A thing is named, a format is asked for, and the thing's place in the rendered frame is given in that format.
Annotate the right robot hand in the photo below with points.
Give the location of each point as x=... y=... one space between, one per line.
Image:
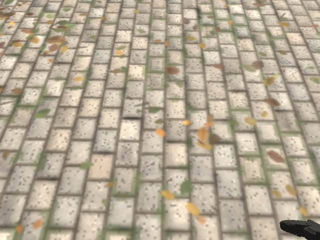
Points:
x=308 y=229

